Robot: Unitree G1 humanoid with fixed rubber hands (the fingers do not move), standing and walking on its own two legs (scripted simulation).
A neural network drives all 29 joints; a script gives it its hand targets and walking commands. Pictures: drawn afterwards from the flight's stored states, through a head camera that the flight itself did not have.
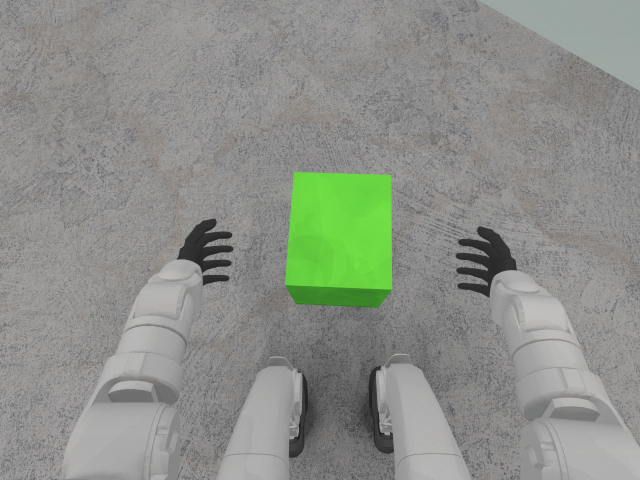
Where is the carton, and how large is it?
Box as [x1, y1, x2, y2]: [285, 172, 391, 307]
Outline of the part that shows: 294,172 285,285 296,303 377,307 391,290 390,175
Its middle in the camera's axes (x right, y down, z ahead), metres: +0.05 +0.02 +1.00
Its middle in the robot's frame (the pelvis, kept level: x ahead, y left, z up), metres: +0.54 -0.01 -0.55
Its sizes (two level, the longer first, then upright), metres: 0.275 0.232 0.272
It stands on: the floor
